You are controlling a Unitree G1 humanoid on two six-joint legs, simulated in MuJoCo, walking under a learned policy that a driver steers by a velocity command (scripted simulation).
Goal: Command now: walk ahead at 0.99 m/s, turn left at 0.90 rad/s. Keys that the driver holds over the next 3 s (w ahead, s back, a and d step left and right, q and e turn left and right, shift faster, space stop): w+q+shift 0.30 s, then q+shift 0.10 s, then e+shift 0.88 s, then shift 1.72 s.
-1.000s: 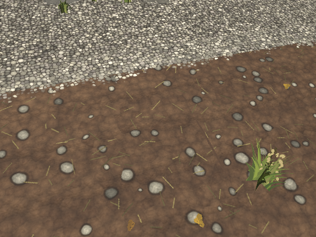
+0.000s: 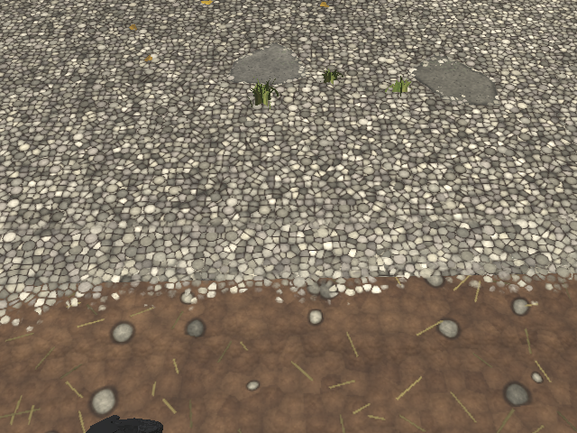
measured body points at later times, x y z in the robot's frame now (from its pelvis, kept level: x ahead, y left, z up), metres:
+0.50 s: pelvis +0.44 -0.01 +0.00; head +0.49 +0.01 +0.45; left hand +0.29 +0.24 -0.12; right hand +0.79 -0.12 -0.05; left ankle +0.57 +0.14 -0.68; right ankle +0.38 -0.16 -0.73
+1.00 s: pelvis +0.62 +0.03 -0.01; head +0.65 +0.01 +0.44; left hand +0.71 +0.32 -0.11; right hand +0.79 -0.22 -0.13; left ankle +0.63 +0.15 -0.73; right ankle +0.68 -0.06 -0.73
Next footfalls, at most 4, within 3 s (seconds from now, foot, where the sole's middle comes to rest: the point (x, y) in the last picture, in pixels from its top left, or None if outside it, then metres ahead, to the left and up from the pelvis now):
0.20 right None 0.42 -0.15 -0.77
0.58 left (227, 362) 0.66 0.16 -0.77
1.02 right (317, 336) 0.72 -0.06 -0.77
1.52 left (245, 330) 0.74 0.12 -0.77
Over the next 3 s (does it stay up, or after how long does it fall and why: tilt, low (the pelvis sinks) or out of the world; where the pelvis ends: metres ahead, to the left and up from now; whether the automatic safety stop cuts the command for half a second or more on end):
stays up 0.66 0.03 0.01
